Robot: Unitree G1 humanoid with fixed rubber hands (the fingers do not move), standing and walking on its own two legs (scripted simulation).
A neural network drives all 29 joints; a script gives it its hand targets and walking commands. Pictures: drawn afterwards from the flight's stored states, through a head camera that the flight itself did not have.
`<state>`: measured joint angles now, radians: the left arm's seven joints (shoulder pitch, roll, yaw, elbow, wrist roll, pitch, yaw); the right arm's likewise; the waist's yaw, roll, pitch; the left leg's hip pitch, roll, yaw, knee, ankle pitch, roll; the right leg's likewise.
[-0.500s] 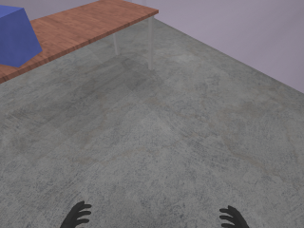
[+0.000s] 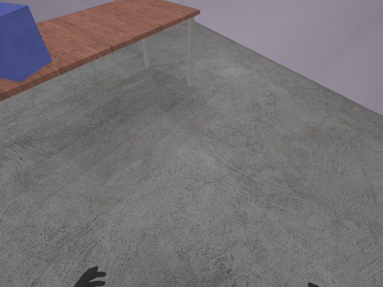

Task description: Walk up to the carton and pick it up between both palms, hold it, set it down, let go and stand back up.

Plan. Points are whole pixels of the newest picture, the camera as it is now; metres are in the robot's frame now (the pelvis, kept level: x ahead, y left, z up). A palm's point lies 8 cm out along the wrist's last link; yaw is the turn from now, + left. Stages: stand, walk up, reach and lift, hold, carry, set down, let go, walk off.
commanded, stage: stand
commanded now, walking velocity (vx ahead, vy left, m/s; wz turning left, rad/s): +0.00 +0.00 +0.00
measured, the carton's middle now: (5, 41) +1.09 +0.87 +0.02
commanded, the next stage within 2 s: none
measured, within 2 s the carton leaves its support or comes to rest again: neither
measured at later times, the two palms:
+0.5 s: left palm out of the picture +0.10 +0.25 -0.10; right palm out of the picture +0.08 -0.28 -0.10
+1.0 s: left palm out of the picture +0.06 +0.26 -0.11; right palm out of the picture +0.04 -0.29 -0.11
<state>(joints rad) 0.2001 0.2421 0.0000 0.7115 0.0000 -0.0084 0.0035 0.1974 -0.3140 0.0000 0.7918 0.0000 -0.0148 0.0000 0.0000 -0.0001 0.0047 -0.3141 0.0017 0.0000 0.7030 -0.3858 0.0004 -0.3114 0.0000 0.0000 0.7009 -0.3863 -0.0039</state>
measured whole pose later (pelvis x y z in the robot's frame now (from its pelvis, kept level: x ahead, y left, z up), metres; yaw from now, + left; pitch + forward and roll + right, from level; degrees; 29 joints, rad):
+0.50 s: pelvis -0.01 +0.00 +0.00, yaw +0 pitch -1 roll +0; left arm 0.20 0.25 0.00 0.80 0.00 -0.01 0.00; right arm 0.20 -0.33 0.00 0.88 0.00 -0.02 0.00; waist 0.00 0.00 0.00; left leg -0.31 0.00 0.00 0.70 -0.37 0.00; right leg -0.31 0.00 0.00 0.70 -0.37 0.00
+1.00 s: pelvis -0.04 +0.00 +0.00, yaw +0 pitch -4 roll +0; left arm 0.20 0.26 0.00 0.89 0.00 -0.01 0.00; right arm 0.20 -0.33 0.00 0.96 0.00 -0.03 0.00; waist 0.00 0.00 0.01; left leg -0.31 0.00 0.00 0.70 -0.33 0.00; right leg -0.31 0.00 0.00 0.70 -0.33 0.00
